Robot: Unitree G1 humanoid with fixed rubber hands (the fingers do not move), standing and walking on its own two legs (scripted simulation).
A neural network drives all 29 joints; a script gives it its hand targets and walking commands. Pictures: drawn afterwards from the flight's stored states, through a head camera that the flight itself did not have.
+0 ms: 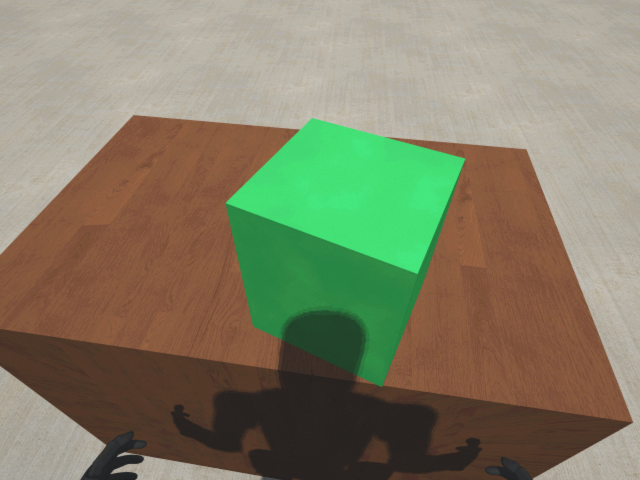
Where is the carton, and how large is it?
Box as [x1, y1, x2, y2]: [225, 118, 464, 386]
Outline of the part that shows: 312,118 225,203 252,323 254,326 381,386 422,284 464,158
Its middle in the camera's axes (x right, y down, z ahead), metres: +0.04 +0.01 +0.53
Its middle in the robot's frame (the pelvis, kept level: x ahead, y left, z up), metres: +0.40 -0.02 +0.08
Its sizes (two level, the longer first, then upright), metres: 0.210 0.200 0.250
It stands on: a pedestal, 0.70 m high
